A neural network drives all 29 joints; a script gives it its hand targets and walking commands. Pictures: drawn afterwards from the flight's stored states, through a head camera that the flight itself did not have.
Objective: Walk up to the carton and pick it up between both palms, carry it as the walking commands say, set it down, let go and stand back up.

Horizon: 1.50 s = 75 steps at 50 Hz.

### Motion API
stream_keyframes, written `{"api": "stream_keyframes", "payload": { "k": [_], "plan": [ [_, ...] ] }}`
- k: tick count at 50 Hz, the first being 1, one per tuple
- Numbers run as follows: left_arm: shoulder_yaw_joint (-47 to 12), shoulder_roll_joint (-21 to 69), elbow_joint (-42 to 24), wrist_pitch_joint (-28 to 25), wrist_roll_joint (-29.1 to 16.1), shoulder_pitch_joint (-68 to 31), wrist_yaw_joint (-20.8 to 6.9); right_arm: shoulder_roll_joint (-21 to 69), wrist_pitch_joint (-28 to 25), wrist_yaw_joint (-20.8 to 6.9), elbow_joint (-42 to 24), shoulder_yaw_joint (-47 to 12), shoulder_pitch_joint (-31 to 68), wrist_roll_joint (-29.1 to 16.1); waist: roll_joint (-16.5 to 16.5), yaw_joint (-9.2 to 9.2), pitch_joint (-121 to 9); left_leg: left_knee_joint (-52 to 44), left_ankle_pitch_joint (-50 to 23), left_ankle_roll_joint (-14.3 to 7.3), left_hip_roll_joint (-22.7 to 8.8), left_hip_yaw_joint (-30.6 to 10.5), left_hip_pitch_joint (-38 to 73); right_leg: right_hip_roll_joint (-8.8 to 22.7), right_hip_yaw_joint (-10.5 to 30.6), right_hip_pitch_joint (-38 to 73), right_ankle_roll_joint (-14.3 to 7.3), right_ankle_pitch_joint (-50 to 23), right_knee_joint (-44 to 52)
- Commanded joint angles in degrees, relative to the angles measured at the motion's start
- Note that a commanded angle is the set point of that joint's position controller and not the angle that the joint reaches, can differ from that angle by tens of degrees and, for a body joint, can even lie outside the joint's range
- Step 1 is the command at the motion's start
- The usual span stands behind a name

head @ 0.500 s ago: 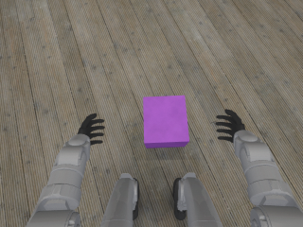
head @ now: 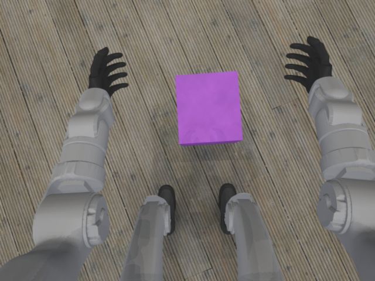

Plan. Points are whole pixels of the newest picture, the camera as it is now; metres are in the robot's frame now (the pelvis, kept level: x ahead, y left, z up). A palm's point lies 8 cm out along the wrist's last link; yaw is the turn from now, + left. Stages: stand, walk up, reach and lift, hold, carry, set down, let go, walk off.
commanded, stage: reach and lift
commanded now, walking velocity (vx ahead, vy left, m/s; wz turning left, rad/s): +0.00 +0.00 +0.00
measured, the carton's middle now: (207, 112) +0.51 -0.05 -0.57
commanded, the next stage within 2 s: none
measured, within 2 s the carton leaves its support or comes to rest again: neither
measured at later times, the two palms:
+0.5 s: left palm (111, 80) +0.52 +0.19 -0.17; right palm (299, 68) +0.53 -0.23 -0.17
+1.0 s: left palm (136, 99) +0.52 +0.18 -0.35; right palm (270, 94) +0.52 -0.23 -0.35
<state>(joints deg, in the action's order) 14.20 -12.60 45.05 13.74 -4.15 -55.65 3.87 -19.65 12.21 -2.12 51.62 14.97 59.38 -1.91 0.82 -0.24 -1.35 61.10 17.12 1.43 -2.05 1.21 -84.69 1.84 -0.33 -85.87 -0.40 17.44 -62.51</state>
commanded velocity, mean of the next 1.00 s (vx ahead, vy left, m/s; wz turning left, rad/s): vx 0.00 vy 0.00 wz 0.00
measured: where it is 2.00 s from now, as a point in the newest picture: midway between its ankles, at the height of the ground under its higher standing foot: (197, 218)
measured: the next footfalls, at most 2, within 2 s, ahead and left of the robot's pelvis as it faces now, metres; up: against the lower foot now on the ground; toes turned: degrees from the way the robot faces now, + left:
none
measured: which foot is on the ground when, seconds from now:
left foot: down 0.00-1.00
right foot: down 0.00-1.00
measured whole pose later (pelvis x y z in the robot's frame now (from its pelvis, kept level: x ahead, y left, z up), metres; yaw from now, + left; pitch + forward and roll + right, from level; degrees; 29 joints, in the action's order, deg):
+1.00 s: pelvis -0.05 +0.00 -0.18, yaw +0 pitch +34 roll +2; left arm 8.7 -23.8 44.3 13.8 -13.4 -83.0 9.0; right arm -29.1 12.7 4.3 49.8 7.2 86.2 -12.9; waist 0.6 0.5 31.1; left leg 105.5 29.0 2.1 -1.9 -0.6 -110.2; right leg 1.7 0.6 -111.4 -0.8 28.8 -106.5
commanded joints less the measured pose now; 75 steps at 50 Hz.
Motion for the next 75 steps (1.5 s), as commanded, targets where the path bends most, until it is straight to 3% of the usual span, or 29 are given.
{"api": "stream_keyframes", "payload": {
  "k": [1,9,11,15,19,23,27,28,29,30,31,32,35,36,38,40,43,46,51,52,53,54,56,59,60,65,69,72,75],
  "plan": [
    [3.38,-11.5,-7.91,-3.65,2.61,-20.85,1.09,-8.97,-3.69,-0.51,-7.17,1.03,22.8,-1.98,-1.64,-2.55,-60.23,-1.46,-17.26,-0.21,5.21,-0.22,33.09,-5.03,-1.65,25.16,1.19,-15.63,2.88],
    [4.1,-10.02,-5.05,-4.79,3.71,-21.28,-1.43,-7.95,-4.1,-0.64,-7.0,3.8,23.69,1.27,-2.39,-1.29,-63.7,-3.08,-19.96,0.19,6.05,1.04,22.58,-4.72,0.76,36.72,0.9,-26.67,3.44],
    [6.22,-10.65,-8.73,-5.48,3.39,-19.91,-1.82,-11.63,-5.42,-0.43,-13.18,6.58,24.95,3.78,-5.38,1.73,-73.27,-1.41,-26.75,-0.45,6.19,0.0,23.45,-4.81,-0.33,45.12,1.29,-37.59,0.44],
    [6.93,-11.22,-4.6,-5.8,4.82,-19.7,-2.86,-6.73,-5.02,-0.71,-9.17,4.87,24.37,3.11,-7.97,0.21,-65.92,-0.34,-21.66,-1.25,6.16,0.35,16.16,-4.39,0.09,42.37,1.57,-32.95,-0.85],
    [6.15,-9.79,-4.7,-6.57,4.77,-24.0,-2.82,-6.77,-5.46,-0.55,-7.14,6.42,24.11,3.65,0.23,0.24,-61.9,3.53,-18.07,0.03,6.47,1.07,18.39,-4.9,-0.44,29.11,0.72,-22.94,-2.12],
    [8.32,-11.82,-6.15,-6.73,5.12,-26.43,-1.24,-9.57,-6.03,0.09,-7.19,8.38,25.41,5.55,-2.69,2.74,-64.81,10.61,-19.4,0.36,6.4,0.48,14.54,-5.68,-1.63,22.77,1.32,-23.69,-8.58],
    [6.38,-15.62,-5.6,-7.08,3.2,-27.04,-0.55,-8.37,-5.55,1.35,-8.68,4.4,28.22,1.78,-4.35,-0.55,-73.06,16.26,-16.92,-0.03,7.38,2.78,6.08,-5.58,-0.01,29.19,1.61,-26.32,-15.8],
    [0.73,-10.94,-2.8,-7.0,-0.02,-26.69,-0.66,-9.17,-5.83,1.71,-3.56,4.97,23.29,2.43,1.29,4.09,-67.18,17.25,-14.8,0.04,7.0,1.31,6.77,-5.99,-1.39,20.75,1.24,-22.61,-17.56],
    [4.37,-13.98,-3.72,-7.09,1.42,-27.6,-0.39,-10.11,-5.68,1.85,-3.95,3.94,26.54,1.59,-1.27,0.34,-67.7,19.53,-16.83,0.42,6.79,1.6,8.43,-5.58,-1.01,16.12,1.49,-21.42,-18.58],
    [1.76,-11.57,-3.63,-6.89,0.03,-28.0,-0.21,-11.78,-6.25,2.05,-7.25,4.19,28.56,1.17,1.16,2.61,-69.34,20.6,-14.45,0.94,6.91,2.31,7.42,-5.68,-1.44,16.83,1.0,-19.36,-18.54],
    [1.9,-13.6,-8.36,-6.64,-0.49,-31.02,0.82,-11.46,-5.69,2.01,-9.3,2.43,30.48,-0.85,-0.86,-0.21,-73.78,21.04,-14.46,0.87,7.05,2.09,8.82,-5.84,-1.99,17.13,1.26,-18.9,-20.62],
    [-0.55,-11.06,-4.45,-6.07,-2.2,-29.52,0.82,-13.27,-6.07,2.14,-8.32,2.82,30.82,-0.72,-0.39,3.5,-71.93,24.02,-13.4,0.99,6.5,1.8,7.01,-6.12,-2.32,13.34,1.19,-17.91,-22.1],
    [-0.19,-11.43,2.42,-5.73,-2.15,-28.96,1.28,-11.91,-5.4,2.89,-1.87,1.57,30.61,-1.53,-1.31,1.04,-59.77,25.3,-6.6,0.55,6.15,1.97,-4.51,-4.82,-1.61,7.43,1.38,-12.65,-25.46],
    [2.84,-15.46,-8.59,-6.23,-0.97,-30.51,1.76,-11.67,-5.55,3.27,-13.21,-0.02,34.73,-2.45,-3.92,-1.48,-71.51,26.4,-9.89,1.01,6.96,2.94,-1.21,-5.32,-1.47,15.21,1.49,-16.27,-25.76],
    [1.6,-15.93,1.06,-4.72,-3.01,-29.93,2.59,-14.3,-4.43,3.45,-4.68,-0.93,34.84,-3.54,-4.89,-0.49,-70.05,29.41,-5.24,0.51,6.41,3.01,-4.68,-4.87,-1.59,12.36,1.6,-12.25,-28.77],
    [0.14,-15.4,-9.38,-4.62,-3.7,-35.29,3.37,-16.86,-4.46,3.98,-12.85,-0.97,36.88,-5.17,-1.72,-0.04,-83.81,31.83,-11.02,1.51,6.33,3.75,6.2,-4.99,-2.43,14.87,1.49,-15.5,-30.21],
    [-2.56,-16.21,-1.95,-2.94,-6.53,-38.48,4.03,-17.11,-2.68,4.71,-2.0,-2.88,37.65,-6.2,-1.56,1.76,-74.96,34.42,-1.67,1.16,5.64,3.95,5.5,-4.14,-3.48,6.9,0.58,-3.81,-31.12],
    [-2.67,-19.84,-13.31,-2.97,-8.29,-43.7,5.3,-18.79,-2.32,6.2,-13.2,-4.47,44.0,-9.57,-2.94,1.06,-90.64,37.1,-4.85,0.68,5.55,3.45,10.74,-4.32,-3.38,20.14,0.28,-10.26,-35.7],
    [-4.29,-20.91,-7.36,-2.77,-11.28,-45.98,6.13,-22.57,-2.22,8.12,-14.85,-7.7,49.89,-11.91,-2.14,-0.38,-87.68,44.85,-8.98,1.15,5.28,4.65,10.17,-3.88,-1.67,24.44,0.17,-15.67,-42.73],
    [-6.53,-20.28,-9.32,-3.39,-12.23,-47.59,6.05,-20.89,-2.9,8.5,-13.44,-6.52,49.6,-11.55,-2.94,2.99,-84.49,43.87,-7.6,0.53,5.21,2.74,7.06,-4.18,-2.64,22.21,0.27,-16.86,-43.54],
    [-4.75,-21.08,-6.44,-4.4,-9.98,-48.74,5.93,-20.39,-3.48,8.63,-11.63,-6.04,50.05,-11.22,-1.02,0.35,-80.29,45.96,-8.49,1.16,5.18,3.65,4.17,-3.92,-1.21,18.6,0.44,-17.07,-44.25],
    [-5.22,-22.09,-8.36,-4.86,-10.81,-49.4,5.85,-22.16,-4.2,9.15,-13.07,-3.9,49.65,-9.97,-1.98,2.95,-83.12,46.31,-8.73,0.21,5.43,2.46,6.98,-4.09,-2.36,17.92,0.89,-16.79,-44.87],
    [-4.47,-21.52,4.36,-4.71,-11.03,-47.2,5.45,-19.05,-3.78,7.95,-0.38,-8.66,47.53,-10.27,-5.78,1.34,-70.19,47.33,-2.46,0.2,4.65,3.45,-0.16,-2.78,-1.56,13.85,1.34,-9.73,-45.08],
    [-6.18,-19.72,5.41,-6.71,-9.41,-48.24,5.1,-17.21,-5.51,7.44,3.53,-10.19,47.31,-13.16,-1.6,-1.41,-66.35,48.84,-2.49,0.6,3.75,3.36,1.72,-2.61,-0.64,8.19,1.09,-6.6,-46.67],
    [-6.06,-19.97,7.3,-7.22,-9.48,-47.92,5.14,-18.95,-6.28,7.55,5.99,-8.73,47.34,-11.95,-1.07,1.03,-64.51,50.32,-2.32,0.64,3.52,3.18,-0.64,-2.32,-1.2,6.61,0.78,-6.72,-48.14],
    [-7.23,-19.72,13.22,-8.39,-10.83,-50.01,4.45,-17.36,-7.45,7.16,13.41,-12.71,49.69,-13.4,-2.36,-0.56,-56.27,52.95,0.02,0.91,3.45,3.23,-4.48,-1.36,0.14,2.7,1.87,-3.55,-49.15],
    [-7.92,-19.91,15.54,-9.92,-11.19,-50.52,3.89,-17.39,-9.41,7.09,11.32,-11.99,52.8,-13.48,-3.97,0.89,-53.18,55.08,-0.74,0.29,3.24,1.93,-10.39,-1.0,0.23,2.07,1.9,-6.32,-52.28],
    [-6.7,-20.96,16.56,-10.48,-9.78,-50.8,4.02,-16.79,-9.72,6.67,11.74,-13.72,52.19,-14.43,-2.72,-1.95,-49.36,55.64,-0.33,0.69,3.04,2.69,-10.95,-1.26,1.15,-0.79,2.16,-4.08,-51.93],
    [-11.18,-17.62,15.14,-11.37,-13.3,-51.6,3.61,-17.39,-11.06,6.8,7.57,-14.14,54.58,-15.26,-2.74,1.22,-53.08,56.53,-4.44,0.07,2.39,0.37,-5.73,-0.53,-1.32,-2.94,2.66,-6.62,-54.31]
  ]
}}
